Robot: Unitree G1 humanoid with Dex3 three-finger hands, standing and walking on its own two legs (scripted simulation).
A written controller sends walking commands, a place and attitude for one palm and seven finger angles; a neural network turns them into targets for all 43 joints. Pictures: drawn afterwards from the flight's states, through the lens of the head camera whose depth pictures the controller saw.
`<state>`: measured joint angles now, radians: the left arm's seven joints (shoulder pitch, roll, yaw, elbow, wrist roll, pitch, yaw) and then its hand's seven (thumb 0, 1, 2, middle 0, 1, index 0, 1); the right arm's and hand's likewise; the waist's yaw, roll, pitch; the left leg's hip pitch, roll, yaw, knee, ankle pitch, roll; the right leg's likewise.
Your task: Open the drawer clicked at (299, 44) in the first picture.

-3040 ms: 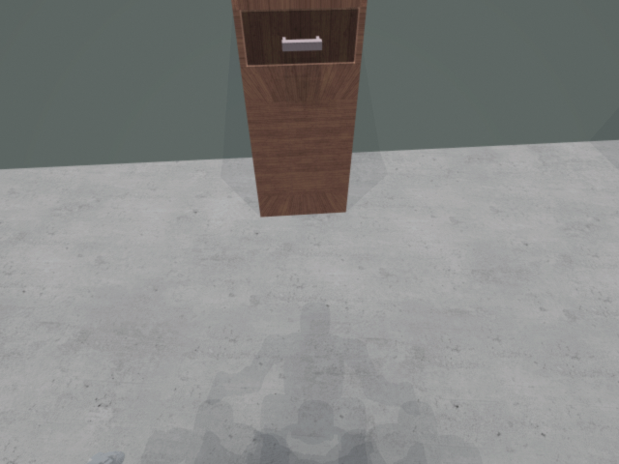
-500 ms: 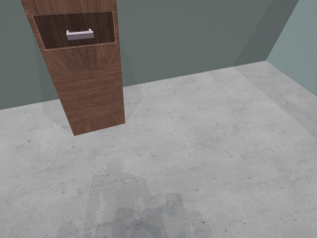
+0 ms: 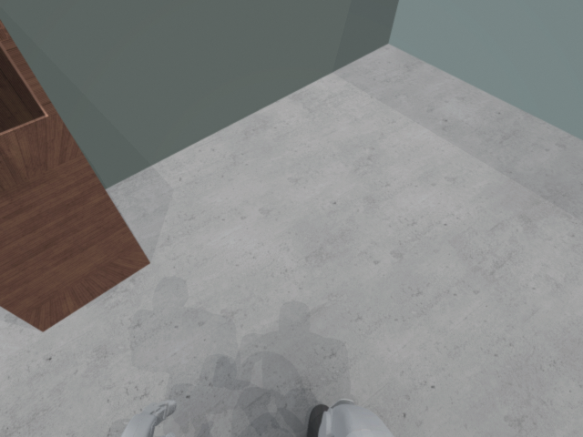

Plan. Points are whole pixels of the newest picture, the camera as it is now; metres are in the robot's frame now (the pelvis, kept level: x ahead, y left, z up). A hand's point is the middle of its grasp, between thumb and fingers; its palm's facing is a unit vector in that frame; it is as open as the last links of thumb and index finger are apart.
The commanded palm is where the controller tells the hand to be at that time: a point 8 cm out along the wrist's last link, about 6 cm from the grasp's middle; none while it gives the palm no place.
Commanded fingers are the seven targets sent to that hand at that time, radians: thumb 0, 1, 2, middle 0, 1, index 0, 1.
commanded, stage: turn to face it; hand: left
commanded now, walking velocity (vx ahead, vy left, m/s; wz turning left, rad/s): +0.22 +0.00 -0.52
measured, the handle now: out of the picture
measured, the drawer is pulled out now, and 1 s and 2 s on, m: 0.00 0.00 0.00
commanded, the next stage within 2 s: take the last steps up to it in 1.32 s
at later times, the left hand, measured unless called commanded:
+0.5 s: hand (166, 414) +0.18 +0.20 -0.18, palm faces +0.19 -0.97 -0.17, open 7.3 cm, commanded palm none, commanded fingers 0.00 0.90 0.90 -0.20 -0.30 -0.20 -0.30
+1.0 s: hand (160, 398) +0.19 +0.20 -0.14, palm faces +0.40 -0.87 -0.31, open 7.4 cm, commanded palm none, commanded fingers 0.00 0.90 0.90 -0.20 -0.30 -0.20 -0.30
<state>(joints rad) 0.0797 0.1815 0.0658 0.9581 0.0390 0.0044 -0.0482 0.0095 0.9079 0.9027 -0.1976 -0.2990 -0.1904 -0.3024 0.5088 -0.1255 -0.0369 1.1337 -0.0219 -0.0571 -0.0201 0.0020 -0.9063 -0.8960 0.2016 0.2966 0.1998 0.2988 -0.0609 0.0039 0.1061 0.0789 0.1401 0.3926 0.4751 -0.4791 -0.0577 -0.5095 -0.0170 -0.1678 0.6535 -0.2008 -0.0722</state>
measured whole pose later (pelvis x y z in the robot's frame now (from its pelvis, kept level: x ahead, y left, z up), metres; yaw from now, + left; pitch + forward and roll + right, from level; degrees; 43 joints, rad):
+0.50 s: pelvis +0.15 +0.01 +0.00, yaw +8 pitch -1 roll -2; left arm 0.23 0.19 0.05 1.00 0.02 0.00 0.02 0.00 0.92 0.90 -0.20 -0.30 -0.20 -0.30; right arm 0.21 -0.17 -0.04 1.00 -0.02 0.02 0.01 0.00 -0.91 -0.90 0.20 0.30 0.20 0.30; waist 0.00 -0.02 0.04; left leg -0.35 0.07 0.12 0.64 -0.25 -0.01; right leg -0.21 -0.06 -0.27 0.63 -0.38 -0.02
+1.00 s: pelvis +0.17 -0.04 +0.00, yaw +23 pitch +0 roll +0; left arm 0.16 0.21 0.06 0.88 0.02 0.02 0.02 0.01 0.91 0.90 -0.20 -0.30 -0.19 -0.30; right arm 0.21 -0.25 -0.10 0.93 -0.01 0.06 0.01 0.00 -0.90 -0.90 0.20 0.30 0.20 0.30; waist -0.03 0.06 0.05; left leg -0.43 -0.05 -0.10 0.69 -0.33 -0.02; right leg -0.29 -0.03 -0.04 0.58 -0.28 0.03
